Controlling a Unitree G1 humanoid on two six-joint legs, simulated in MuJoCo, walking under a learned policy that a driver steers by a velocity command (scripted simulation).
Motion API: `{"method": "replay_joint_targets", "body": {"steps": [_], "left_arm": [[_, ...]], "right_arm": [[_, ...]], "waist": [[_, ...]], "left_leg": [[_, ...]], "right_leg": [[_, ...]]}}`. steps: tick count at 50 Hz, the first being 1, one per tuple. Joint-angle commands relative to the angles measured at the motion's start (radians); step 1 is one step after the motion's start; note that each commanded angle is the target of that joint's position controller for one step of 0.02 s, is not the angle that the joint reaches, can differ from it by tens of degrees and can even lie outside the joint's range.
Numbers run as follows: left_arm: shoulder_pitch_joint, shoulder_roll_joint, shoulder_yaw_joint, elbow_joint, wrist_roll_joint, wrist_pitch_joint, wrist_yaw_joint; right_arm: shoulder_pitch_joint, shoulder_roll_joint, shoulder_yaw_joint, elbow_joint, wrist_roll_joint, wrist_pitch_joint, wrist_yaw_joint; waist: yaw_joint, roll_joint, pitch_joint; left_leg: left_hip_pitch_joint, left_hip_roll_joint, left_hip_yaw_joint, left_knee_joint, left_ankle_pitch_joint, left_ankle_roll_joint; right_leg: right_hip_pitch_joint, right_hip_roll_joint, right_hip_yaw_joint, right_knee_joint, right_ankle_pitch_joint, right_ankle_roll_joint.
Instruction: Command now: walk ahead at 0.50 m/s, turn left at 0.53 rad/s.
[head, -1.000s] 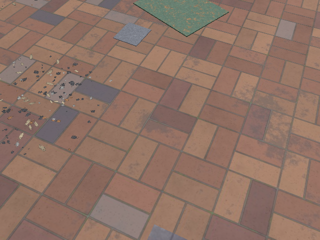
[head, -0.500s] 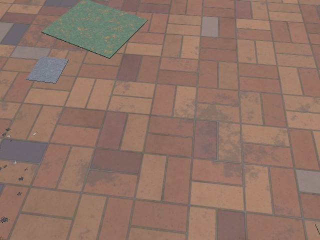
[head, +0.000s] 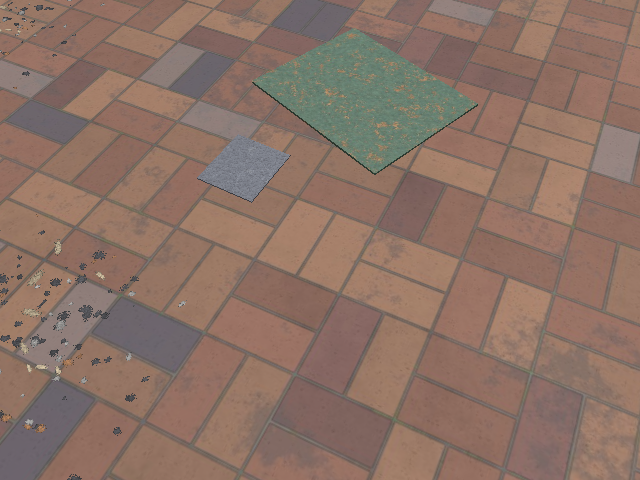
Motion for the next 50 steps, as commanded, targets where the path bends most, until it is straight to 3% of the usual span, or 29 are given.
{"method": "replay_joint_targets", "body": {"steps": [1, 2, 3, 4, 6, 8, 10, 14, 20, 22, 24, 25, 26, 27, 28, 29, 30, 31, 32, 34, 35, 38, 41, 43, 45, 48, 50], "left_arm": [[-0.021, 0.086, 0.023, -0.173, -0.019, -0.012, -0.024], [-0.146, 0.149, 0.026, -0.202, -0.009, -0.026, -0.029], [-0.178, 0.13, 0.02, -0.215, -0.021, -0.04, -0.032], [-0.151, 0.126, 0.019, -0.198, -0.021, -0.046, -0.028], [-0.118, 0.117, 0.018, -0.19, 0.016, -0.013, -0.027], [-0.119, 0.106, 0.017, -0.2, 0.025, 0.02, -0.035], [-0.175, 0.103, 0.014, -0.225, 0.023, 0.034, -0.04], [-0.342, 0.117, 0.014, -0.288, 0.018, 0.039, -0.041], [-0.505, 0.115, -0.002, -0.361, 0.009, 0.024, -0.053], [-0.531, 0.124, -0.006, -0.386, 0.003, 0.014, -0.054], [-0.465, 0.147, -0.002, -0.381, -0.001, 0.005, -0.05], [-0.376, 0.167, 0.006, -0.357, -0.003, -0.001, -0.043], [-0.243, 0.194, 0.018, -0.315, -0.003, -0.008, -0.032], [-0.096, 0.222, 0.03, -0.282, 0.007, -0.021, -0.019], [0.034, 0.304, 0.046, -0.284, 0.035, -0.024, -0.004], [-0.013, 0.344, 0.059, -0.274, 0.027, -0.008, -0.011], [-0.102, 0.25, 0.045, -0.292, 0.01, 0.0, -0.022], [-0.158, 0.166, 0.025, -0.297, 0.002, -0.002, -0.028], [-0.178, 0.132, 0.015, -0.286, 0.007, -0.005, -0.031], [-0.152, 0.135, 0.011, -0.248, 0.006, -0.02, -0.03], [-0.126, 0.142, 0.012, -0.231, 0.0, -0.031, -0.035], [-0.083, 0.159, 0.017, -0.199, -0.012, -0.049, -0.042], [-0.059, 0.152, 0.015, -0.178, -0.015, -0.043, -0.043], [-0.032, 0.16, 0.016, -0.162, -0.018, -0.04, -0.046], [0.006, 0.179, 0.021, -0.144, -0.017, -0.038, -0.047], [0.041, 0.197, 0.025, -0.121, -0.013, -0.029, -0.045], [0.036, 0.207, 0.027, -0.111, -0.012, -0.02, -0.04]], "right_arm": [[0.327, -0.312, -0.097, 0.032, 0.01, 0.005, -0.025], [0.328, -0.301, -0.091, 0.028, 0.028, 0.016, -0.028], [0.279, -0.251, -0.078, 0.031, 0.03, 0.015, -0.037], [0.24, -0.195, -0.064, 0.034, 0.031, 0.008, -0.04], [0.184, -0.147, -0.045, 0.023, 0.041, -0.01, -0.048], [0.207, -0.161, -0.044, 0.026, 0.047, -0.031, -0.045], [0.244, -0.191, -0.05, 0.027, 0.044, -0.038, -0.042], [0.333, -0.195, -0.05, 0.029, 0.042, -0.033, -0.04], [0.418, -0.202, -0.049, 0.029, 0.031, -0.028, -0.05], [0.424, -0.212, -0.051, 0.024, 0.025, -0.027, -0.056], [0.38, -0.232, -0.055, 0.009, 0.023, -0.028, -0.063], [0.337, -0.246, -0.058, -0.004, 0.023, -0.031, -0.062], [0.32, -0.255, -0.059, -0.007, 0.024, -0.037, -0.055], [0.314, -0.234, -0.053, -0.008, 0.032, -0.045, -0.046], [0.365, -0.137, -0.027, -0.041, 0.053, -0.053, -0.04], [0.466, -0.126, -0.024, -0.052, 0.055, -0.051, -0.039], [0.462, -0.171, -0.025, -0.01, 0.021, -0.036, -0.048], [0.381, -0.166, -0.022, -0.01, 0.011, -0.033, -0.039], [0.332, -0.149, -0.017, -0.023, 0.011, -0.031, -0.032], [0.306, -0.137, -0.012, -0.035, -0.001, -0.016, -0.017], [0.312, -0.133, -0.01, -0.034, -0.002, -0.01, -0.013], [0.236, -0.124, -0.001, -0.061, -0.004, -0.005, -0.005], [0.096, -0.104, 0.019, -0.106, -0.004, -0.009, 0.007], [0.013, -0.082, 0.035, -0.129, 0.002, -0.014, 0.012], [-0.039, -0.085, 0.041, -0.141, 0.007, -0.016, 0.011], [-0.071, -0.108, 0.037, -0.155, 0.009, -0.021, 0.001], [-0.02, -0.12, 0.03, -0.142, 0.003, -0.027, -0.007]], "waist": [[-0.105, 0.294, -0.305], [-0.137, 0.093, -0.262], [-0.107, 0.042, -0.151], [-0.055, -0.034, -0.073], [0.004, -0.024, -0.064], [0.015, -0.003, -0.072], [0.002, 0.011, -0.059], [-0.061, 0.046, -0.024], [-0.12, 0.07, -0.019], [-0.121, 0.082, -0.015], [-0.075, 0.095, -0.024], [-0.03, 0.099, -0.051], [0.025, 0.075, -0.12], [0.096, 0.029, -0.21], [0.112, -0.115, -0.365], [0.022, -0.34, -0.407], [-0.01, -0.153, -0.254], [-0.005, -0.027, -0.135], [-0.014, -0.003, -0.073], [-0.031, -0.077, -0.052], [-0.035, -0.093, -0.066], [-0.036, -0.084, -0.06], [-0.015, -0.079, -0.028], [0.008, -0.085, -0.018], [0.026, -0.085, -0.019], [0.03, -0.088, -0.016], [-0.002, -0.087, -0.035]], "left_leg": [[0.736, 0.36, -0.837, -0.283, -0.155, 0.281], [0.702, 0.361, -0.813, -0.343, -0.102, 0.258], [0.594, 0.348, -0.677, -0.341, -0.027, 0.227], [0.462, 0.301, -0.58, -0.352, 0.112, 0.177], [0.338, 0.208, -0.445, -0.363, 0.248, 0.126], [0.306, 0.17, -0.403, -0.37, 0.325, 0.124], [0.292, 0.149, -0.392, -0.388, 0.314, 0.114], [0.364, 0.139, -0.429, -0.401, 0.279, 0.08], [0.495, 0.141, -0.469, -0.332, 0.389, 0.067], [0.516, 0.155, -0.495, -0.299, 0.443, 0.058], [0.486, 0.161, -0.512, -0.257, 0.501, 0.023], [0.44, 0.147, -0.503, -0.195, 0.603, -0.003], [0.425, 0.117, -0.478, -0.063, 0.694, -0.023], [0.336, 0.058, -0.43, 0.144, 0.603, -0.045], [0.154, -0.026, -0.342, 0.45, 0.218, -0.074], [-0.065, -0.14, -0.274, 0.642, -0.362, -0.09], [-0.135, -0.051, -0.297, 0.724, -0.298, -0.084], [-0.129, -0.016, -0.285, 0.692, -0.219, -0.089], [-0.114, 0.013, -0.277, 0.625, -0.183, -0.092], [-0.072, 0.035, -0.267, 0.552, -0.166, -0.104], [-0.063, 0.029, -0.26, 0.538, -0.162, -0.109], [-0.137, 0.049, -0.24, 0.459, -0.108, -0.126], [-0.162, 0.094, -0.171, 0.28, 0.007, -0.15], [-0.107, 0.098, -0.127, 0.147, 0.073, -0.157], [-0.059, 0.085, -0.097, 0.06, 0.09, -0.155], [-0.022, 0.07, -0.085, -0.009, 0.047, -0.129], [0.07, 0.039, -0.071, -0.071, -0.008, -0.1]], "right_leg": [[-0.69, 0.117, 0.166, 0.904, -0.063, 0.005], [-0.804, 0.066, 0.353, 0.909, 0.003, -0.009], [-0.825, 0.017, 0.363, 0.851, 0.098, -0.018], [-0.766, -0.02, 0.362, 0.742, 0.149, -0.018], [-0.647, -0.05, 0.372, 0.629, 0.17, 0.004], [-0.628, -0.048, 0.357, 0.569, 0.176, 0.029], [-0.665, -0.046, 0.341, 0.493, 0.232, 0.048], [-0.782, -0.035, 0.34, 0.321, 0.366, 0.063], [-0.805, 0.026, 0.34, 0.117, 0.441, 0.044], [-0.764, 0.046, 0.342, 0.052, 0.429, 0.026], [-0.624, 0.067, 0.354, -0.028, 0.392, -0.001], [-0.482, 0.093, 0.347, -0.057, 0.349, -0.019], [-0.321, 0.118, 0.325, -0.087, 0.34, -0.04], [-0.103, 0.052, 0.372, -0.125, 0.352, -0.073], [0.139, -0.21, 0.686, -0.155, 0.141, -0.138], [0.197, -0.36, 1.142, -0.309, 0.151, -0.248], [0.059, -0.337, 1.091, -0.313, 0.037, -0.258], [-0.076, -0.281, 0.92, -0.326, 0.059, -0.242], [-0.165, -0.223, 0.787, -0.352, 0.148, -0.211], [-0.23, -0.155, 0.636, -0.377, 0.331, -0.185], [-0.229, -0.151, 0.606, -0.377, 0.422, -0.191], [-0.202, -0.153, 0.533, -0.417, 0.493, -0.213], [-0.208, -0.118, 0.452, -0.458, 0.482, -0.204], [-0.225, -0.095, 0.403, -0.46, 0.518, -0.189], [-0.206, -0.102, 0.389, -0.441, 0.565, -0.179], [-0.134, -0.145, 0.404, -0.393, 0.633, -0.168], [-0.101, -0.152, 0.394, -0.3, 0.764, -0.154]]}}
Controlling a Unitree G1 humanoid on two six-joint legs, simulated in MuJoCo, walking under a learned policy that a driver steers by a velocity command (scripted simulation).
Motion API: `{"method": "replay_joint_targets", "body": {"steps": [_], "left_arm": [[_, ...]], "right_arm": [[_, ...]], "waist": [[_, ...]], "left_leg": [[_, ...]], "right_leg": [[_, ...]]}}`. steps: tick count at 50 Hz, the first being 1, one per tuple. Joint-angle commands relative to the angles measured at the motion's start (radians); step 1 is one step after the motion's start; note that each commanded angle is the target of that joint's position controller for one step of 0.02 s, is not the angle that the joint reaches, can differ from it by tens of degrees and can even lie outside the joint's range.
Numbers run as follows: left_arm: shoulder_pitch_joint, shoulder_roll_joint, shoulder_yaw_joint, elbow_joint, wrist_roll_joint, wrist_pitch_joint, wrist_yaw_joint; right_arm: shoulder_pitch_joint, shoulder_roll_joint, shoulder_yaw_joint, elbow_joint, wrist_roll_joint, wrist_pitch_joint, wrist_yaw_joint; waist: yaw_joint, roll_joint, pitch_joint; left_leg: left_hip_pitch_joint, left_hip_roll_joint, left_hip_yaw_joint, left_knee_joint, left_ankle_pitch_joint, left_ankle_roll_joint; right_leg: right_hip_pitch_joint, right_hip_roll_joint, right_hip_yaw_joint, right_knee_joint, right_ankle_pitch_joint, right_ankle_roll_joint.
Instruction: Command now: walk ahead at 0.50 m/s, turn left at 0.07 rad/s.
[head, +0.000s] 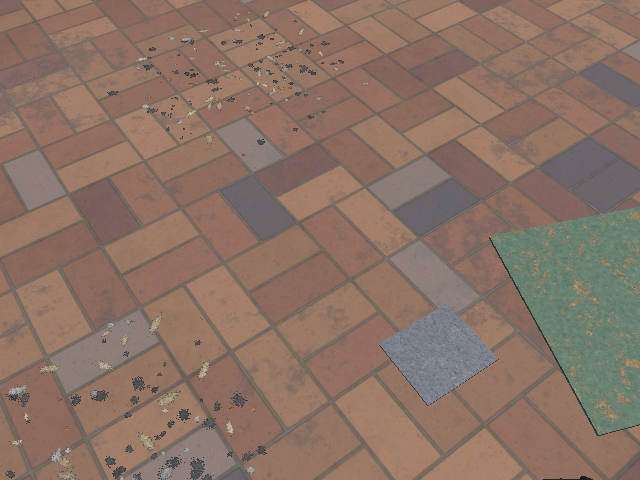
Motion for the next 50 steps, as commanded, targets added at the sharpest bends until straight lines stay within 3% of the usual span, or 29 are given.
{"method": "replay_joint_targets", "body": {"steps": [1, 2, 3, 4, 5, 6, 7, 9, 13, 16, 20, 23, 26, 27, 28, 29, 30, 31, 32, 33, 34, 35, 37, 40, 44, 50], "left_arm": [[-0.007, 0.174, 0.035, -0.03, -0.004, 0.002, 0.009], [-0.005, 0.147, 0.025, -0.037, -0.005, 0.002, 0.01], [-0.004, 0.075, 0.003, -0.094, -0.018, -0.001, 0.007], [0.047, 0.079, 0.01, -0.098, -0.014, 0.003, 0.01], [-0.032, 0.15, 0.03, -0.091, 0.006, 0.015, 0.016], [-0.073, 0.128, 0.026, -0.102, 0.002, 0.01, 0.007], [-0.082, 0.108, 0.023, -0.097, -0.001, 0.012, 0.002], [-0.054, 0.087, 0.019, -0.076, 0.02, 0.034, -0.008], [-0.152, 0.077, 0.02, -0.106, 0.026, 0.051, -0.022], [-0.269, 0.071, 0.015, -0.143, 0.022, 0.051, -0.021], [-0.399, 0.055, 0.0, -0.184, 0.016, 0.046, -0.021], [-0.458, 0.068, 0.0, -0.21, 0.014, 0.042, -0.017], [-0.423, 0.084, 0.007, -0.208, 0.015, 0.031, -0.009], [-0.35, 0.096, 0.014, -0.186, 0.017, 0.026, -0.002], [-0.201, 0.109, 0.025, -0.135, 0.022, 0.017, 0.007], [-0.018, 0.163, 0.044, -0.081, 0.041, 0.007, 0.018], [0.087, 0.29, 0.078, -0.069, 0.058, 0.007, 0.025], [0.035, 0.265, 0.074, -0.069, 0.016, 0.019, 0.014], [-0.082, 0.217, 0.062, -0.083, -0.001, 0.023, 0.012], [-0.153, 0.143, 0.044, -0.094, 0.0, 0.018, 0.008], [-0.183, 0.108, 0.033, -0.089, 0.002, 0.012, 0.008], [-0.194, 0.083, 0.025, -0.075, -0.001, 0.006, 0.01], [-0.149, 0.083, 0.024, -0.048, -0.002, -0.01, 0.01], [-0.087, 0.112, 0.031, -0.014, -0.012, -0.017, 0.01], [-0.028, 0.113, 0.032, 0.006, -0.012, -0.009, 0.013], [0.038, 0.137, 0.042, 0.017, 0.001, 0.003, 0.023]], "right_arm": [[0.109, -0.104, -0.036, -0.016, -0.011, -0.026, -0.017], [0.268, -0.147, -0.054, 0.036, -0.025, -0.037, -0.028], [0.424, -0.245, -0.078, 0.051, -0.044, -0.041, -0.042], [0.438, -0.298, -0.097, 0.069, -0.01, -0.026, -0.045], [0.359, -0.225, -0.082, 0.064, 0.016, -0.02, -0.043], [0.28, -0.165, -0.065, 0.052, 0.019, -0.024, -0.038], [0.234, -0.126, -0.055, 0.05, 0.016, -0.029, -0.035], [0.216, -0.099, -0.047, 0.064, 0.02, -0.042, -0.039], [0.286, -0.126, -0.058, 0.113, 0.031, -0.061, -0.04], [0.333, -0.119, -0.057, 0.143, 0.03, -0.058, -0.039], [0.394, -0.128, -0.058, 0.181, 0.026, -0.058, -0.04], [0.432, -0.137, -0.059, 0.211, 0.019, -0.054, -0.047], [0.413, -0.154, -0.063, 0.227, 0.014, -0.05, -0.056], [0.399, -0.164, -0.066, 0.23, 0.012, -0.048, -0.057], [0.382, -0.167, -0.066, 0.232, 0.014, -0.043, -0.057], [0.384, -0.144, -0.057, 0.219, 0.019, -0.044, -0.056], [0.483, -0.042, -0.035, 0.187, 0.055, -0.046, -0.046], [0.469, -0.109, -0.056, 0.203, 0.028, -0.046, -0.047], [0.392, -0.122, -0.064, 0.185, 0.02, -0.043, -0.046], [0.338, -0.108, -0.059, 0.174, 0.019, -0.048, -0.04], [0.321, -0.085, -0.057, 0.174, 0.019, -0.043, -0.037], [0.333, -0.075, -0.055, 0.178, 0.004, -0.03, -0.033], [0.335, -0.057, -0.051, 0.182, -0.007, -0.011, -0.022], [0.223, -0.052, -0.05, 0.141, -0.009, -0.003, -0.016], [0.051, -0.045, -0.041, 0.08, 0.001, -0.006, -0.016], [-0.102, -0.063, -0.034, 0.01, 0.016, -0.019, -0.024]], "waist": [[-0.117, -0.088, -0.038], [-0.176, -0.042, -0.137], [-0.223, 0.12, -0.276], [-0.191, 0.249, -0.308], [-0.168, 0.093, -0.162], [-0.137, 0.066, -0.07], [-0.107, 0.051, -0.034], [-0.065, 0.07, -0.01], [-0.063, 0.037, 0.016], [-0.086, 0.026, 0.048], [-0.12, 0.032, 0.065], [-0.132, 0.036, 0.079], [-0.098, 0.041, 0.063], [-0.064, 0.046, 0.022], [0.003, 0.022, -0.054], [0.064, -0.022, -0.167], [0.041, -0.25, -0.308], [0.021, -0.21, -0.317], [-0.028, -0.13, -0.148], [-0.046, -0.067, -0.057], [-0.074, -0.071, -0.009], [-0.101, -0.096, 0.012], [-0.112, -0.1, 0.0], [-0.106, -0.079, 0.033], [-0.065, -0.081, 0.063], [-0.019, -0.104, 0.044]], "left_leg": [[0.261, -0.062, 0.041, -0.119, -0.027, 0.047], [0.483, -0.016, -0.02, -0.132, -0.041, 0.081], [0.745, 0.267, -0.364, -0.179, -0.161, 0.158], [0.804, 0.395, -0.694, -0.301, -0.155, 0.247], [0.701, 0.333, -0.578, -0.299, -0.196, 0.221], [0.578, 0.283, -0.456, -0.326, -0.135, 0.198], [0.49, 0.233, -0.366, -0.363, -0.073, 0.167], [0.392, 0.173, -0.258, -0.408, 0.027, 0.141], [0.397, 0.16, -0.185, -0.463, 0.133, 0.171], [0.426, 0.144, -0.144, -0.478, 0.169, 0.172], [0.47, 0.137, -0.096, -0.465, 0.26, 0.158], [0.552, 0.165, -0.093, -0.435, 0.326, 0.149], [0.61, 0.184, -0.076, -0.338, 0.542, 0.126], [0.612, 0.176, -0.062, -0.243, 0.683, 0.112], [0.584, 0.141, -0.029, -0.066, 0.743, 0.094], [0.421, 0.096, 0.0, 0.178, 0.551, 0.075], [0.073, -0.068, 0.061, 0.577, 0.021, 0.023], [-0.055, -0.121, -0.085, 0.715, -0.375, 0.037], [-0.114, -0.051, -0.112, 0.742, -0.299, 0.046], [-0.103, -0.009, -0.103, 0.686, -0.221, 0.047], [-0.068, 0.024, -0.093, 0.62, -0.18, 0.045], [-0.02, 0.043, -0.088, 0.573, -0.158, 0.033], [0.018, 0.047, -0.062, 0.544, -0.127, 0.014], [-0.074, 0.069, -0.034, 0.436, -0.044, -0.028], [-0.114, 0.055, -0.014, 0.202, 0.076, -0.073], [-0.073, 0.008, -0.022, 0.031, 0.092, -0.071]], "right_leg": [[-0.067, -0.233, 0.087, 0.168, 0.688, -0.114], [-0.161, -0.187, 0.05, 0.363, 0.625, -0.091], [-0.407, -0.102, -0.016, 0.694, 0.255, -0.052], [-0.636, 0.019, 0.024, 0.904, -0.244, -0.045], [-0.713, -0.052, 0.102, 0.955, -0.184, -0.058], [-0.705, -0.085, 0.106, 0.923, -0.096, -0.061], [-0.658, -0.113, 0.102, 0.871, -0.042, -0.056], [-0.578, -0.132, 0.09, 0.822, 0.004, -0.03], [-0.65, -0.147, 0.065, 0.76, 0.112, 0.006], [-0.708, -0.155, 0.051, 0.636, 0.204, 0.024], [-0.669, -0.126, 0.016, 0.454, 0.292, 0.012], [-0.656, -0.107, 0.008, 0.372, 0.274, -0.02], [-0.56, -0.068, -0.01, 0.31, 0.176, -0.067], [-0.458, -0.035, -0.025, 0.291, 0.14, -0.086], [-0.281, -0.002, -0.043, 0.226, 0.165, -0.109], [-0.013, -0.095, 0.058, 0.222, 0.147, -0.148], [0.281, -0.402, 0.531, 0.152, 0.023, -0.265], [0.253, -0.444, 0.763, 0.021, 0.038, -0.291], [0.109, -0.409, 0.593, 0.018, -0.017, -0.265], [-0.027, -0.367, 0.475, -0.022, 0.028, -0.24], [-0.112, -0.314, 0.38, -0.057, 0.075, -0.204], [-0.179, -0.274, 0.309, -0.081, 0.134, -0.178], [-0.208, -0.246, 0.256, -0.099, 0.256, -0.186], [-0.19, -0.225, 0.227, -0.133, 0.301, -0.212], [-0.157, -0.192, 0.213, -0.13, 0.34, -0.206], [-0.05, -0.208, 0.265, -0.02, 0.485, -0.198]]}}
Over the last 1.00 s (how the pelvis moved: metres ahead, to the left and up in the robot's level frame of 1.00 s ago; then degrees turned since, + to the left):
0.52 0.09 0.02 25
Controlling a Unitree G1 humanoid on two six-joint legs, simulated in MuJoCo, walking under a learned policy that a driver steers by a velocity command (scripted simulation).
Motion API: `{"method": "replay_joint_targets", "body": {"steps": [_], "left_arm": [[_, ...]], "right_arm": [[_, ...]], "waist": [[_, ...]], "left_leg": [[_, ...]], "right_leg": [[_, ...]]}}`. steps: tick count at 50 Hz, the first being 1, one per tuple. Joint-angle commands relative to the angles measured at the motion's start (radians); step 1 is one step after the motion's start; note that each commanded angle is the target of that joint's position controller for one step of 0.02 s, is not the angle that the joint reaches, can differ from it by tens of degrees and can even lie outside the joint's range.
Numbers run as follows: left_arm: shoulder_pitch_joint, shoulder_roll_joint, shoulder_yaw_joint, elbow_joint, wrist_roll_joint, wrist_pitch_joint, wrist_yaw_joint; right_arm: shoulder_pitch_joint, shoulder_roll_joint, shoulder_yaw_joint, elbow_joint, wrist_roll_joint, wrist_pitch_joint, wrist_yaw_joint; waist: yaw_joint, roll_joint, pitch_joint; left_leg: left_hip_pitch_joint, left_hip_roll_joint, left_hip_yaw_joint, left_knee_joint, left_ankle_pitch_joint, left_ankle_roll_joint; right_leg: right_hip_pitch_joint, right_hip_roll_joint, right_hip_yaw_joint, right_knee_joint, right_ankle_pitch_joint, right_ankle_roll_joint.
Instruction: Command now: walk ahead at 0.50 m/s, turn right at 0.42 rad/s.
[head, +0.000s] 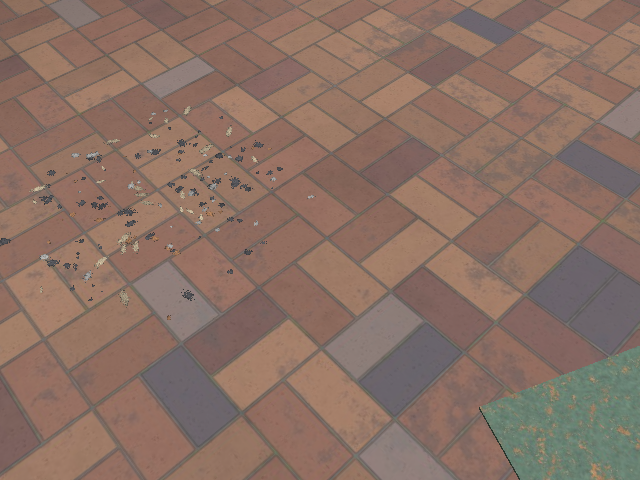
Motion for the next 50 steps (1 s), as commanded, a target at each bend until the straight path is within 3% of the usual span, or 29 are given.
{"method": "replay_joint_targets", "body": {"steps": [1, 3, 4, 5, 6, 7, 8, 9, 10, 11, 13, 16, 18, 20, 23, 26, 27, 28, 29, 30, 32, 33, 36, 39, 45, 47, 48, 49, 50], "left_arm": [[0.015, 0.182, 0.041, -0.047, 0.007, -0.004, 0.012], [-0.032, 0.202, 0.05, -0.063, 0.01, 0.0, 0.016], [-0.056, 0.206, 0.053, -0.07, 0.007, -0.002, 0.013], [-0.059, 0.177, 0.047, -0.081, -0.001, -0.006, 0.008], [-0.031, 0.095, 0.029, -0.128, -0.023, -0.009, 0.006], [0.032, 0.094, 0.032, -0.15, -0.026, -0.002, 0.007], [0.01, 0.155, 0.044, -0.114, -0.005, 0.016, 0.012], [-0.048, 0.145, 0.045, -0.116, 0.003, 0.019, 0.0], [-0.071, 0.119, 0.042, -0.122, 0.004, 0.024, -0.008], [-0.09, 0.116, 0.044, -0.129, 0.019, 0.035, -0.016], [-0.094, 0.095, 0.04, -0.132, 0.028, 0.055, -0.027], [-0.118, 0.073, 0.033, -0.136, 0.029, 0.059, -0.021], [-0.181, 0.063, 0.02, -0.153, 0.03, 0.057, -0.02], [-0.26, 0.049, 0.004, -0.166, 0.025, 0.053, -0.019], [-0.301, 0.075, -0.002, -0.171, 0.014, 0.043, -0.001], [-0.221, 0.118, 0.008, -0.146, 0.017, 0.019, 0.022], [-0.162, 0.171, 0.022, -0.13, 0.031, 0.003, 0.032], [-0.103, 0.251, 0.038, -0.141, 0.044, -0.004, 0.037], [-0.111, 0.276, 0.051, -0.153, 0.005, 0.018, 0.033], [-0.133, 0.227, 0.043, -0.17, -0.011, 0.035, 0.035], [-0.266, 0.135, 0.013, -0.196, 0.002, 0.048, 0.05], [-0.295, 0.122, 0.01, -0.2, 0.006, 0.051, 0.058], [-0.29, 0.122, 0.012, -0.197, 0.015, 0.049, 0.064], [-0.29, 0.139, 0.019, -0.193, 0.019, 0.048, 0.06], [-0.284, 0.205, 0.043, -0.194, 0.024, 0.071, 0.037], [-0.294, 0.225, 0.052, -0.196, 0.016, 0.081, 0.033], [-0.266, 0.216, 0.055, -0.185, 0.019, 0.09, 0.029], [-0.221, 0.159, 0.047, -0.188, 0.02, 0.102, 0.018], [-0.307, 0.125, 0.034, -0.263, 0.011, 0.113, 0.033]], "right_arm": [[-0.094, -0.086, -0.014, -0.098, 0.008, -0.024, -0.006], [-0.007, -0.113, -0.025, -0.084, 0.009, -0.037, -0.013], [0.105, -0.13, -0.035, -0.052, 0.006, -0.047, -0.02], [0.255, -0.179, -0.053, -0.015, -0.013, -0.062, -0.034], [0.388, -0.273, -0.074, -0.023, -0.038, -0.067, -0.049], [0.347, -0.307, -0.086, -0.018, -0.023, -0.045, -0.045], [0.254, -0.2, -0.064, -0.046, -0.015, -0.034, -0.041], [0.19, -0.126, -0.046, -0.057, -0.006, -0.036, -0.037], [0.165, -0.1, -0.038, -0.055, -0.007, -0.04, -0.037], [0.175, -0.088, -0.034, -0.041, -0.003, -0.048, -0.041], [0.21, -0.083, -0.032, -0.02, 0.002, -0.068, -0.039], [0.268, -0.098, -0.031, 0.027, 0.007, -0.09, -0.027], [0.252, -0.098, -0.027, 0.043, 0.012, -0.082, -0.022], [0.265, -0.105, -0.025, 0.061, 0.018, -0.071, -0.019], [0.314, -0.138, -0.036, 0.093, 0.017, -0.052, -0.021], [0.277, -0.152, -0.047, 0.087, 0.029, -0.031, -0.03], [0.295, -0.126, -0.043, 0.078, 0.033, -0.029, -0.033], [0.353, -0.055, -0.027, 0.045, 0.041, -0.027, -0.038], [0.442, -0.035, -0.027, 0.068, 0.048, 0.004, -0.054], [0.414, -0.106, -0.051, 0.081, 0.023, 0.027, -0.056], [0.329, -0.092, -0.062, 0.061, 0.006, 0.048, -0.042], [0.319, -0.085, -0.065, 0.056, 0.0, 0.059, -0.037], [0.335, -0.064, -0.068, 0.05, -0.002, 0.086, -0.032], [0.273, -0.056, -0.063, 0.011, -0.001, 0.105, -0.021], [0.191, -0.085, -0.06, -0.068, 0.01, 0.112, 0.007], [0.235, -0.086, -0.06, -0.071, 0.011, 0.102, 0.008], [0.263, -0.108, -0.065, -0.063, 0.008, 0.091, 0.004], [0.266, -0.189, -0.081, -0.075, -0.003, 0.077, -0.008], [0.266, -0.328, -0.114, -0.092, 0.001, 0.076, -0.016]], "waist": [[-0.023, -0.121, 0.023], [-0.072, -0.126, -0.002], [-0.124, -0.1, -0.05], [-0.18, -0.023, -0.15], [-0.204, 0.127, -0.311], [-0.143, 0.305, -0.349], [-0.112, 0.108, -0.202], [-0.105, 0.017, -0.095], [-0.086, 0.022, -0.048], [-0.075, 0.055, -0.025], [-0.064, 0.058, -0.021], [-0.044, 0.042, -0.034], [-0.037, 0.066, -0.029], [-0.061, 0.088, -0.036], [-0.083, 0.091, -0.057], [-0.036, 0.055, -0.076], [-0.028, -0.02, -0.121], [-0.046, -0.194, -0.232], [-0.034, -0.303, -0.323], [-0.039, -0.188, -0.279], [-0.088, -0.141, -0.104], [-0.106, -0.163, -0.068], [-0.119, -0.149, -0.083], [-0.108, -0.171, -0.082], [-0.077, -0.18, -0.102], [-0.107, -0.148, -0.104], [-0.117, -0.081, -0.09], [-0.106, 0.17, -0.053], [-0.126, 0.312, 0.022]], "left_leg": [[0.032, -0.036, 0.006, -0.059, -0.03, 0.01], [0.177, -0.059, 0.003, -0.122, -0.103, 0.033], [0.332, -0.08, 0.017, -0.184, -0.103, 0.051], [0.553, -0.006, -0.053, -0.22, -0.127, 0.086], [0.811, 0.272, -0.361, -0.265, -0.306, 0.141], [0.86, 0.386, -0.714, -0.398, -0.368, 0.223], [0.73, 0.344, -0.597, -0.399, -0.469, 0.211], [0.603, 0.286, -0.445, -0.416, -0.419, 0.193], [0.521, 0.242, -0.324, -0.445, -0.303, 0.168], [0.478, 0.212, -0.239, -0.46, -0.213, 0.156], [0.443, 0.183, -0.147, -0.463, 0.017, 0.161], [0.459, 0.171, -0.04, -0.417, 0.467, 0.202], [0.443, 0.128, 0.02, -0.403, 0.557, 0.198], [0.426, 0.09, 0.044, -0.388, 0.604, 0.19], [0.483, 0.1, -0.006, -0.323, 0.613, 0.185], [0.476, 0.086, -0.071, -0.187, 0.429, 0.146], [0.407, 0.036, -0.059, -0.077, 0.272, 0.114], [0.258, -0.05, 0.001, 0.132, -0.209, 0.081], [0.149, -0.159, 0.038, 0.356, -0.647, 0.072], [0.113, -0.122, -0.011, 0.488, -0.642, 0.075], [0.082, -0.069, -0.027, 0.503, -0.505, 0.058], [0.1, -0.053, -0.024, 0.484, -0.454, 0.042], [0.145, -0.067, 0.007, 0.479, -0.398, 0.015], [0.147, -0.049, 0.019, 0.352, -0.364, 0.014], [0.269, -0.059, 0.078, 0.118, -0.38, 0.051], [0.382, -0.079, 0.094, -0.05, -0.299, 0.079], [0.448, -0.075, 0.038, -0.178, -0.242, 0.098], [0.475, 0.12, -0.259, -0.397, -0.236, 0.145], [0.377, 0.311, -0.542, -0.44, -0.03, 0.285]], "right_leg": [[-0.017, -0.275, 0.206, 0.013, 0.455, -0.129], [-0.04, -0.277, 0.227, 0.088, 0.499, -0.101], [-0.074, -0.243, 0.209, 0.205, 0.545, -0.082], [-0.168, -0.171, 0.157, 0.425, 0.468, -0.059], [-0.379, -0.066, 0.066, 0.735, 0.114, -0.027], [-0.602, 0.014, 0.03, 0.914, -0.292, -0.023], [-0.648, -0.076, 0.072, 0.989, -0.224, -0.033], [-0.639, -0.111, 0.072, 0.968, -0.137, -0.026], [-0.608, -0.14, 0.064, 0.929, -0.086, -0.017], [-0.592, -0.16, 0.059, 0.902, -0.066, -0.005], [-0.562, -0.153, 0.049, 0.895, -0.03, 0.016], [-0.561, -0.115, 0.052, 0.8, 0.001, 0.044], [-0.528, -0.117, 0.0, 0.638, 0.062, 0.061], [-0.444, -0.106, -0.059, 0.486, 0.133, 0.071], [-0.39, -0.086, -0.058, 0.383, 0.157, 0.068], [-0.242, -0.089, -0.035, 0.189, 0.242, 0.038], [-0.097, -0.176, 0.024, 0.154, 0.46, 0.022], [0.11, -0.431, 0.207, 0.224, 0.903, -0.04], [0.148, -0.559, 0.327, 0.211, 0.986, -0.182], [0.067, -0.524, 0.289, 0.161, 0.792, -0.2], [-0.131, -0.427, 0.167, 0.066, 0.495, -0.147], [-0.195, -0.398, 0.114, 0.034, 0.418, -0.13], [-0.251, -0.381, 0.031, 0.025, 0.386, -0.146], [-0.25, -0.39, -0.006, 0.015, 0.251, -0.147], [-0.25, -0.439, -0.036, 0.058, 0.114, -0.12], [-0.291, -0.432, -0.079, 0.135, 0.091, -0.06], [-0.349, -0.404, -0.121, 0.224, 0.032, 0.003], [-0.479, -0.287, -0.225, 0.476, -0.171, 0.087], [-0.644, -0.113, -0.156, 0.623, -0.371, 0.133]]}}
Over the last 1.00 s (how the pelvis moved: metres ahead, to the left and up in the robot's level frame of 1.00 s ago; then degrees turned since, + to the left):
0.52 -0.02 0.00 -6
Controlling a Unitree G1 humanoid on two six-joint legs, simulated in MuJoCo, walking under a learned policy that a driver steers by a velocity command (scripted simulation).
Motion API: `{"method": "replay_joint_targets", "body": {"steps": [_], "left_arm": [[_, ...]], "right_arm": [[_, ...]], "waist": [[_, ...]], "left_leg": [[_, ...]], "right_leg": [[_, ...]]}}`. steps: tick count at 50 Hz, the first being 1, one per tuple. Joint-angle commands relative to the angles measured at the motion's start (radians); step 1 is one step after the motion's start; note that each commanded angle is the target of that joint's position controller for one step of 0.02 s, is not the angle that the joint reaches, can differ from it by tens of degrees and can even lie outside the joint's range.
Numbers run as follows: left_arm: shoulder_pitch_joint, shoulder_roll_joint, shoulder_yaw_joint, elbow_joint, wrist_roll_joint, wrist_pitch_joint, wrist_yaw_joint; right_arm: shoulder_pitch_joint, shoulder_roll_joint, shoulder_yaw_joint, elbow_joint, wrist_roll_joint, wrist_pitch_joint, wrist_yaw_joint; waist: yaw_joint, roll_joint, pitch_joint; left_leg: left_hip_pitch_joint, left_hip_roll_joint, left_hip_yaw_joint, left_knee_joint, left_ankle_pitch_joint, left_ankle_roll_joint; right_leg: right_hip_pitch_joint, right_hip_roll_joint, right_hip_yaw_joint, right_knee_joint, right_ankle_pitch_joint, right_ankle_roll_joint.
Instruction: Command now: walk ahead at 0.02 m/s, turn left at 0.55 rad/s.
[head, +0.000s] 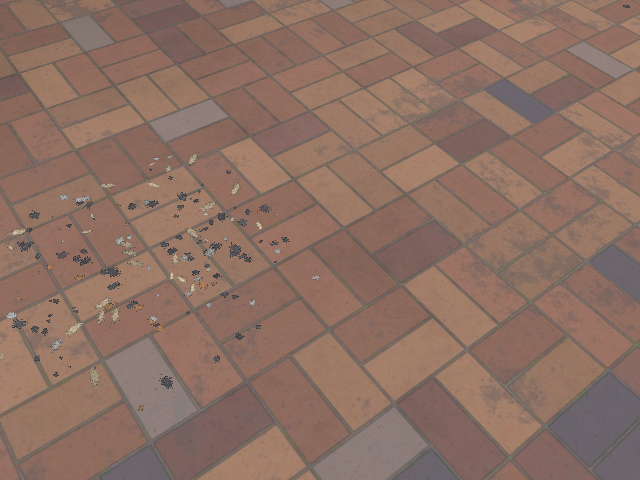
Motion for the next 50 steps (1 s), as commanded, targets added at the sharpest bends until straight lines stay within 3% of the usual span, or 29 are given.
{"method": "replay_joint_targets", "body": {"steps": [1, 3, 5, 6, 9, 15, 20, 22, 23, 24, 25, 26, 27, 28, 29, 31, 34, 36, 39, 41, 43, 45, 46, 47, 48, 49, 50], "left_arm": [[-0.089, 0.078, 0.014, -0.122, -0.001, 0.019, 0.011], [-0.032, 0.076, 0.019, -0.094, -0.021, 0.01, 0.002], [0.014, 0.099, 0.028, -0.07, 0.006, 0.001, -0.006], [0.016, 0.096, 0.029, -0.072, 0.005, 0.002, -0.008], [-0.015, 0.075, 0.022, -0.095, -0.007, 0.009, -0.005], [-0.055, 0.079, 0.013, -0.138, -0.015, 0.007, 0.006], [-0.007, 0.086, 0.008, -0.157, -0.029, -0.009, 0.014], [0.068, 0.078, 0.004, -0.144, -0.027, -0.02, 0.021], [0.097, 0.118, 0.013, -0.141, -0.017, -0.027, 0.03], [0.082, 0.2, 0.025, -0.158, -0.002, -0.027, 0.038], [0.005, 0.26, 0.038, -0.185, 0.003, -0.018, 0.028], [-0.004, 0.197, 0.024, -0.194, 0.003, -0.018, 0.02], [-0.056, 0.135, 0.007, -0.202, -0.007, -0.02, 0.015], [-0.096, 0.114, 0.0, -0.215, -0.006, -0.019, 0.013], [-0.101, 0.115, 0.0, -0.219, -0.006, -0.022, 0.019], [-0.056, 0.116, 0.001, -0.212, -0.004, -0.024, 0.02], [0.027, 0.136, 0.012, -0.188, -0.005, -0.026, 0.02], [0.044, 0.149, 0.018, -0.179, -0.002, -0.026, 0.015], [0.062, 0.179, 0.031, -0.172, 0.007, -0.027, -0.002], [0.052, 0.201, 0.04, -0.169, 0.012, -0.029, -0.012], [0.049, 0.214, 0.046, -0.165, 0.011, -0.031, -0.021], [0.012, 0.207, 0.046, -0.164, -0.006, -0.028, -0.023], [0.005, 0.169, 0.036, -0.166, -0.006, -0.028, -0.022], [-0.011, 0.073, 0.007, -0.192, 0.005, -0.026, -0.031], [-0.105, 0.078, 0.004, -0.265, 0.027, -0.028, -0.035], [-0.138, 0.146, 0.019, -0.265, 0.026, -0.035, -0.046], [-0.096, 0.155, 0.023, -0.241, 0.002, -0.049, -0.062]], "right_arm": [[0.126, -0.26, -0.068, -0.04, -0.009, -0.019, -0.026], [0.004, -0.192, -0.045, -0.065, 0.001, -0.017, -0.035], [-0.037, -0.158, -0.035, -0.09, 0.013, -0.022, -0.034], [-0.018, -0.154, -0.034, -0.09, 0.017, -0.025, -0.03], [0.039, -0.176, -0.042, -0.081, 0.018, -0.03, -0.029], [0.068, -0.208, -0.053, -0.087, 0.005, -0.023, -0.026], [0.01, -0.221, -0.059, -0.101, 0.004, -0.015, -0.012], [-0.044, -0.213, -0.058, -0.109, 0.016, -0.01, -0.011], [-0.049, -0.184, -0.05, -0.118, 0.025, -0.012, -0.016], [0.02, -0.098, -0.031, -0.121, 0.023, -0.016, -0.019], [0.02, -0.159, -0.046, -0.121, 0.004, -0.014, -0.028], [0.01, -0.207, -0.059, -0.113, -0.015, -0.011, -0.025], [0.028, -0.203, -0.064, -0.092, -0.011, -0.006, -0.015], [0.058, -0.193, -0.063, -0.074, -0.004, 0.001, -0.006], [0.072, -0.187, -0.061, -0.067, -0.001, 0.006, 0.006], [0.054, -0.173, -0.053, -0.071, 0.006, 0.01, 0.018], [-0.014, -0.154, -0.041, -0.099, 0.009, 0.018, 0.022], [-0.035, -0.144, -0.033, -0.112, 0.01, 0.022, 0.026], [-0.089, -0.143, -0.021, -0.144, 0.004, 0.023, 0.046], [-0.111, -0.149, -0.018, -0.16, 0.004, 0.018, 0.058], [-0.103, -0.144, -0.015, -0.162, 0.008, 0.006, 0.06], [0.012, -0.128, -0.011, -0.118, -0.002, -0.013, 0.053], [0.147, -0.155, -0.022, -0.06, -0.01, -0.026, 0.041], [0.265, -0.24, -0.043, -0.034, -0.02, -0.041, 0.026], [0.265, -0.339, -0.057, -0.069, 0.001, -0.052, 0.02], [0.228, -0.272, -0.043, -0.065, 0.006, -0.05, 0.01], [0.171, -0.232, -0.026, -0.073, 0.012, -0.054, 0.002]], "waist": [[-0.058, 0.223, 0.03], [0.015, 0.16, 0.014], [0.024, 0.166, -0.052], [0.019, 0.141, -0.077], [-0.007, 0.13, -0.075], [-0.04, 0.154, -0.07], [-0.015, 0.168, -0.092], [0.039, 0.154, -0.091], [0.048, 0.093, -0.091], [0.001, -0.126, -0.104], [-0.001, -0.2, -0.047], [-0.011, -0.106, -0.022], [-0.04, -0.059, -0.002], [-0.057, -0.061, 0.002], [-0.057, -0.094, -0.011], [-0.024, -0.096, -0.026], [0.026, -0.099, -0.037], [0.038, -0.112, -0.043], [0.066, -0.142, -0.043], [0.065, -0.147, -0.015], [0.049, -0.122, -0.001], [-0.028, -0.07, -0.006], [-0.079, 0.015, -0.039], [-0.126, 0.293, -0.054], [-0.133, 0.342, 0.04], [-0.119, 0.179, 0.104], [-0.067, 0.17, 0.114]], "left_leg": [[0.065, 0.363, -0.505, -0.378, 0.296, 0.228], [0.062, 0.228, -0.352, -0.346, 0.277, 0.167], [0.13, 0.178, -0.303, -0.307, 0.43, 0.159], [0.156, 0.179, -0.307, -0.294, 0.475, 0.164], [0.215, 0.183, -0.35, -0.284, 0.458, 0.177], [0.195, 0.186, -0.456, -0.266, 0.393, 0.199], [0.123, 0.155, -0.537, -0.233, 0.459, 0.159], [0.046, 0.101, -0.534, -0.197, 0.386, 0.095], [-0.046, 0.043, -0.493, -0.139, 0.238, 0.036], [-0.169, -0.086, -0.317, 0.076, -0.079, -0.024], [-0.266, -0.17, -0.159, 0.252, -0.257, -0.044], [-0.229, -0.1, -0.186, 0.401, -0.227, -0.049], [-0.213, -0.09, -0.185, 0.469, -0.166, -0.053], [-0.211, -0.087, -0.168, 0.521, -0.116, -0.065], [-0.23, -0.081, -0.15, 0.557, -0.084, -0.078], [-0.257, -0.07, -0.119, 0.542, -0.073, -0.107], [-0.288, -0.046, -0.096, 0.445, -0.088, -0.128], [-0.259, -0.028, -0.078, 0.365, -0.108, -0.126], [-0.183, 0.0, -0.03, 0.223, -0.115, -0.094], [-0.124, -0.001, 0.003, 0.139, -0.144, -0.067], [-0.033, -0.01, 0.034, 0.037, -0.139, -0.03], [0.177, -0.04, 0.064, -0.153, -0.023, 0.012], [0.352, -0.053, 0.017, -0.217, -0.057, 0.035], [0.468, 0.197, -0.358, -0.375, -0.327, 0.087], [0.403, 0.378, -0.794, -0.494, -0.445, 0.217], [0.361, 0.356, -0.69, -0.484, -0.398, 0.233], [0.325, 0.294, -0.588, -0.479, -0.311, 0.21]], "right_leg": [[-0.252, 0.07, 0.204, 0.347, -0.241, 0.048], [-0.225, 0.068, 0.253, 0.365, -0.075, 0.031], [-0.21, 0.088, 0.245, 0.414, -0.019, 0.028], [-0.206, 0.094, 0.248, 0.425, -0.02, 0.032], [-0.23, 0.096, 0.262, 0.354, -0.031, 0.046], [-0.152, 0.125, 0.277, 0.179, -0.083, 0.037], [0.024, 0.17, 0.279, 0.006, -0.088, 0.004], [0.182, 0.18, 0.27, -0.224, 0.034, -0.011], [0.286, 0.093, 0.344, -0.359, 0.066, -0.031], [0.376, -0.174, 0.59, -0.449, 0.023, -0.087], [0.229, -0.294, 0.728, -0.465, 0.115, -0.208], [0.17, -0.278, 0.675, -0.44, 0.203, -0.242], [0.144, -0.207, 0.562, -0.42, 0.25, -0.22], [0.151, -0.142, 0.46, -0.404, 0.295, -0.189], [0.191, -0.11, 0.404, -0.389, 0.345, -0.18], [0.262, -0.094, 0.341, -0.361, 0.449, -0.185], [0.365, -0.133, 0.327, -0.337, 0.498, -0.209], [0.38, -0.153, 0.311, -0.326, 0.507, -0.215], [0.332, -0.168, 0.315, -0.409, 0.042, -0.201], [0.28, -0.18, 0.315, -0.443, -0.115, -0.188], [0.226, -0.191, 0.291, -0.441, -0.133, -0.173], [0.102, -0.155, 0.204, -0.34, -0.156, -0.132], [-0.022, -0.1, 0.131, -0.179, -0.197, -0.094], [-0.228, 0.007, 0.0, 0.209, -0.295, -0.037], [-0.493, 0.141, 0.13, 0.348, -0.321, -0.016], [-0.504, 0.06, 0.242, 0.399, -0.197, -0.02], [-0.463, 0.042, 0.246, 0.383, -0.071, -0.019]]}}
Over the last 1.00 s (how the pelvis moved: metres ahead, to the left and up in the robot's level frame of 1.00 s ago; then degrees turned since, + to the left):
0.26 0.01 -0.02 9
